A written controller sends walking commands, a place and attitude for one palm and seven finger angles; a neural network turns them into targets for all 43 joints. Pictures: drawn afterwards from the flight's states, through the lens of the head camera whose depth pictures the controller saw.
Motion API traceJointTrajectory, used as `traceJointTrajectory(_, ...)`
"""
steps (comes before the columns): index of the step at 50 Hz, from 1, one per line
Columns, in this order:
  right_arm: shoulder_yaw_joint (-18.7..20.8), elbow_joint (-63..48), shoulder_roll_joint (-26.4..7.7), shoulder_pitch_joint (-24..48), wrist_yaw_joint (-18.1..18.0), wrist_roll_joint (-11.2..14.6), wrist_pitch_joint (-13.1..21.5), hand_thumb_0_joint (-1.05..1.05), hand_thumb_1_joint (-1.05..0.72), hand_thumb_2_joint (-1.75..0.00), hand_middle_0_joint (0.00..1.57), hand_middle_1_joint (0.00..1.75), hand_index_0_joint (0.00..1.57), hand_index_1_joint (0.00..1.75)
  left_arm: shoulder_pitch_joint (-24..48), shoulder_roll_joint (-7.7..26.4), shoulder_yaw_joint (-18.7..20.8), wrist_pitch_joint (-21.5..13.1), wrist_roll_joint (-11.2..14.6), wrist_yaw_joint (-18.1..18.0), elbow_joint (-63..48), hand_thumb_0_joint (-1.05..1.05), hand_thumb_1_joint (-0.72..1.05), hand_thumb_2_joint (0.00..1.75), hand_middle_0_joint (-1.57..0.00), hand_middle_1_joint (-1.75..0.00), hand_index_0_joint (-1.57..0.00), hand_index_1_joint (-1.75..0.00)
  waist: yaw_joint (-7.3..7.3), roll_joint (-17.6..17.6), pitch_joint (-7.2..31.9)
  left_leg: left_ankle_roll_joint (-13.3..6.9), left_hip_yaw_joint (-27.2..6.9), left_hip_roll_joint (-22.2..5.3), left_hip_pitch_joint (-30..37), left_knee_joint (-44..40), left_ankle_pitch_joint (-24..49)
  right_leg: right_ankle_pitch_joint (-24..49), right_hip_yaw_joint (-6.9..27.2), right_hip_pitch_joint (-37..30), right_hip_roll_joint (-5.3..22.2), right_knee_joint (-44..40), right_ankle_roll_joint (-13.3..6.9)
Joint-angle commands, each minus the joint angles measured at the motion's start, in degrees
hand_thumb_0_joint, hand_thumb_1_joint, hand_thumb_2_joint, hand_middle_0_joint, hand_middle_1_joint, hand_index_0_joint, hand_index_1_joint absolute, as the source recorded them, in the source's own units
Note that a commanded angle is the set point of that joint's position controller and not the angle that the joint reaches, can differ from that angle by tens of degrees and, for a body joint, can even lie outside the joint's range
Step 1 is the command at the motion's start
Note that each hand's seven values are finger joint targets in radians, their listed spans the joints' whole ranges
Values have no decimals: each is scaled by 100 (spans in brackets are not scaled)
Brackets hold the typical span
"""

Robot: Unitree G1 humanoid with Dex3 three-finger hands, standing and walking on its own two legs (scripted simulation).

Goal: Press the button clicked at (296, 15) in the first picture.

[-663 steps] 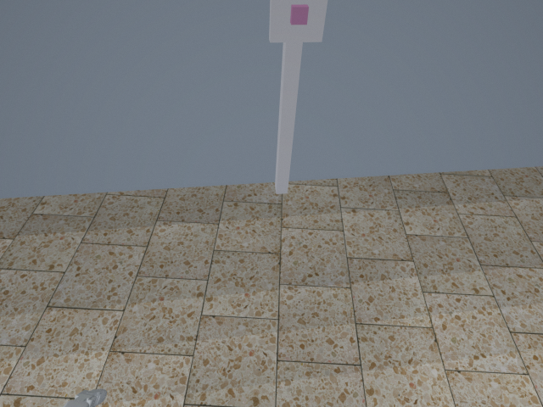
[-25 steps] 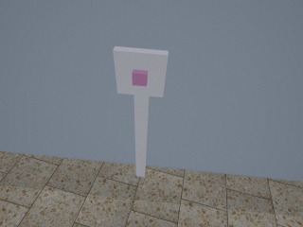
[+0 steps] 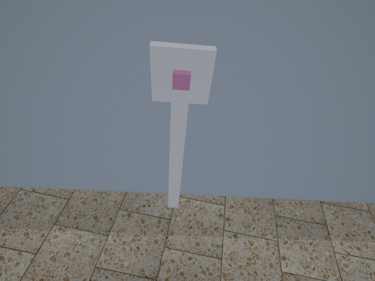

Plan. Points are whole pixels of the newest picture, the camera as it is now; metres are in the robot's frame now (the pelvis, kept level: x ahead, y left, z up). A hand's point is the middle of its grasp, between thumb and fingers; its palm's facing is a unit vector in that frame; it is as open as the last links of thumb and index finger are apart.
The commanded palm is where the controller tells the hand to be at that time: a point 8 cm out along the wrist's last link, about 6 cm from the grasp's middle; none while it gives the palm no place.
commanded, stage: come to a stop and stand still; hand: left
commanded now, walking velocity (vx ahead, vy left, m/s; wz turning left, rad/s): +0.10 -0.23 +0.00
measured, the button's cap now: (181, 79) +0.62 +0.05 +0.12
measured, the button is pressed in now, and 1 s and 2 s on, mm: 0 0 0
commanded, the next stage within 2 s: look again from close up in 0.76 s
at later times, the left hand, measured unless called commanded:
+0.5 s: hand out of the picture +0.01 +0.15 -0.17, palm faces +0.02 -0.99 -0.12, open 7.3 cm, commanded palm none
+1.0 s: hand out of the picture +0.02 +0.17 -0.16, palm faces +0.03 -0.98 -0.19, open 7.3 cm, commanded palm none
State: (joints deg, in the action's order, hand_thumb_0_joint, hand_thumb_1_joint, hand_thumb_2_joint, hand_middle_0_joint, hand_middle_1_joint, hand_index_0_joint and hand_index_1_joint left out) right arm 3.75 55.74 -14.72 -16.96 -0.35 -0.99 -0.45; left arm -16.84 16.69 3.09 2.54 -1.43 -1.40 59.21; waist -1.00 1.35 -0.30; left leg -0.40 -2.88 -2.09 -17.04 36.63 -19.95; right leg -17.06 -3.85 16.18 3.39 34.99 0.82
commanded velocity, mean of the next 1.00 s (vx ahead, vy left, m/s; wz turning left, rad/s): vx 0.02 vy -0.03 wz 0.00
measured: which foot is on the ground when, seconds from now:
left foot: down 0.00-1.00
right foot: down 0.00-0.02, up 0.04-0.24, down 0.26-1.00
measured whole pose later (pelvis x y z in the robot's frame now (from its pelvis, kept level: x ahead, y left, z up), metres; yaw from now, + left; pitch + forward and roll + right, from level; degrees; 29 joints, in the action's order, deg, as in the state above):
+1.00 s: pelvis +0.03 +0.00 +0.02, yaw -1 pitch -1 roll +0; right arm 0.1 66.0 -8.9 -13.4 -2.2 -0.8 -0.4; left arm -18.1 8.0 -0.1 -0.4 -0.4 -2.4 63.5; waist 0.2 0.4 -1.2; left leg 0.7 2.3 -1.2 -9.5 23.6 -13.2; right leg -17.6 -2.0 3.7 -0.2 22.2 -1.1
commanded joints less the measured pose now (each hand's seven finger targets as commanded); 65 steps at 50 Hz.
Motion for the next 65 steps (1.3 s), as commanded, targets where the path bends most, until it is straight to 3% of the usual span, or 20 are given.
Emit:
traceJointTrajectory(1,23,-247,-965,169,-133,-122,97,0,-90,-90,20,30,20,30,-120,211,42,-130,49,170,-423,0,90,90,-20,-30,-20,-30,270,-1111,-408,-732,-2337,-1447,-1046,-2838,-2005,-878,209,138,-115,700,-79)
traceJointTrajectory(2,43,-120,-961,50,-128,-146,85,0,-90,-90,20,30,20,30,-153,126,35,-34,10,131,-310,0,90,90,-20,-30,-20,-30,172,-1345,-251,-749,-2665,-1472,-839,-3042,-2359,-938,284,367,-269,1368,-107)
traceJointTrajectory(3,33,-68,-924,51,-157,-137,61,0,-90,-90,20,30,20,30,-79,160,31,-10,-24,138,-309,0,90,90,-20,-30,-20,-30,108,-1176,-328,-771,-2587,-1500,-593,-3023,-2185,-818,515,692,-200,1844,-144)
traceJointTrajectory(4,26,-39,-868,157,-173,-136,47,0,-90,-90,20,30,20,30,-62,107,28,-46,-20,163,-342,0,90,90,-20,-30,-20,-30,162,-943,-421,-809,-2254,-1461,-444,-2853,-1788,-757,562,875,-116,1772,-156)
traceJointTrajectory(6,10,12,-765,130,-182,-144,39,0,-90,-90,20,30,20,30,-35,-28,-25,-105,-6,196,-379,0,90,90,-20,-30,-20,-30,87,-879,-342,-738,-1651,-1256,-41,-2591,-995,-850,356,677,-137,1002,-121)
traceJointTrajectory(8,13,139,-690,-81,-192,-142,34,0,-90,-90,20,30,20,30,24,-90,-45,-126,25,212,-401,0,90,90,-20,-30,-20,-30,-5,-893,-213,-713,-1513,-1208,238,-2449,-317,-852,276,330,-255,212,-143)
traceJointTrajectory(10,22,228,-601,-128,-190,-103,22,0,-90,-90,20,30,20,30,-305,-186,-51,-158,47,190,-268,0,90,90,-20,-30,-20,-30,116,-712,-73,-556,-1217,-1031,61,-2148,-124,-151,158,-524,-374,-903,-159)
traceJointTrajectory(11,-5,253,-448,-136,-175,-69,28,0,-90,-90,20,30,20,30,-477,-143,-37,-188,52,163,-202,0,90,90,-20,-30,-20,-30,177,-543,-62,-368,-914,-786,-294,-1931,-190,137,266,-1113,-290,-1440,-194)
traceJointTrajectory(12,-71,278,-192,-135,-147,-24,46,0,-90,-90,20,30,20,30,-631,52,-19,-233,62,98,-134,0,90,90,-20,-30,-20,-30,237,-111,-60,-170,-491,-457,-779,-1466,-108,26,784,-1586,145,-1761,-337)
traceJointTrajectory(13,-172,219,100,-44,-132,13,74,0,-90,-90,20,30,20,30,-727,270,4,-263,47,49,-92,0,90,90,-20,-30,-20,-30,284,608,-226,29,212,-8,-1111,-719,-178,-277,1528,-1497,840,-2138,-625)
traceJointTrajectory(14,-190,176,170,-19,-116,-3,81,0,-90,-90,20,30,20,30,-555,402,2,-276,37,32,-124,0,90,90,-20,-30,-20,-30,159,762,-207,63,470,31,-898,-343,-231,-491,1806,-1010,1244,-2262,-854)
traceJointTrajectory(15,-188,239,143,85,-119,-32,43,0,-90,-90,20,30,20,30,-383,237,-16,-325,45,13,-158,0,90,90,-20,-30,-20,-30,153,998,-412,52,422,-72,-678,-51,-188,-159,1758,-537,1073,-2312,-918)
traceJointTrajectory(16,-194,324,177,31,-119,-27,37,0,-90,-90,20,30,20,30,-278,85,-64,-347,52,6,-112,0,90,90,-20,-30,-20,-30,63,886,-528,58,427,-109,-498,-40,45,509,1518,-416,942,-2161,-911)
traceJointTrajectory(18,-244,576,316,-294,-117,5,93,0,-90,-90,20,30,20,30,-153,-131,-141,-371,68,-9,-7,0,90,90,-20,-30,-20,-30,-107,264,-365,53,399,-236,329,-883,1263,1644,842,-283,564,-1465,-679)
traceJointTrajectory(20,-241,756,133,-353,-165,10,175,0,-90,-90,20,30,20,30,-438,-345,-175,-379,96,-25,122,0,90,90,-20,-30,-20,-30,47,-344,-60,-28,159,-535,776,-1199,2435,1722,493,-455,160,-1135,-341)
traceJointTrajectory(22,-250,837,130,-201,-208,53,184,0,-90,-90,20,30,20,30,-630,-343,-179,-350,95,-47,302,0,90,90,-20,-30,-20,-30,124,-711,-109,-109,107,-556,775,-1181,2865,1739,464,-659,157,-1165,-245)
traceJointTrajectory(27,-264,928,237,-124,-242,77,139,0,-90,-90,20,30,20,30,-711,-434,-230,-351,86,-83,449,0,90,90,-20,-30,-20,-30,92,-179,-194,-68,176,-473,856,-1293,2503,1983,467,-755,216,-1382,-220)
traceJointTrajectory(38,-281,931,198,-28,-239,61,117,0,-90,-90,20,30,20,30,-758,-452,-232,-365,70,-129,437,0,90,90,-20,-30,-20,-30,93,-95,-156,-52,237,-417,1028,-1403,2454,2278,495,-889,293,-1481,-212)
traceJointTrajectory(44,-304,897,170,38,-212,51,84,0,-90,-90,20,30,20,30,-694,-404,-230,-348,73,-123,395,0,90,90,-20,-30,-20,-30,125,-34,-425,-44,205,-393,886,-1537,2034,1840,539,-747,286,-1600,-203)
traceJointTrajectory(65,-328,909,183,-99,-188,43,83,0,-90,-90,20,30,20,30,-696,-374,-209,-361,86,-113,353,0,90,90,-20,-30,-20,-30,141,-121,-458,-33,155,-355,815,-1599,1757,1292,589,-657,277,-1722,-239)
